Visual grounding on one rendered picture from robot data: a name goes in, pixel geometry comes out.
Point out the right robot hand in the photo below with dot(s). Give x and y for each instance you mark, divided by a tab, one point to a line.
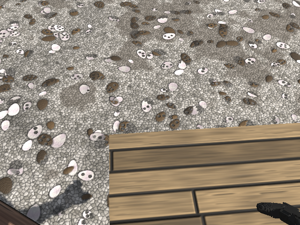
284	211

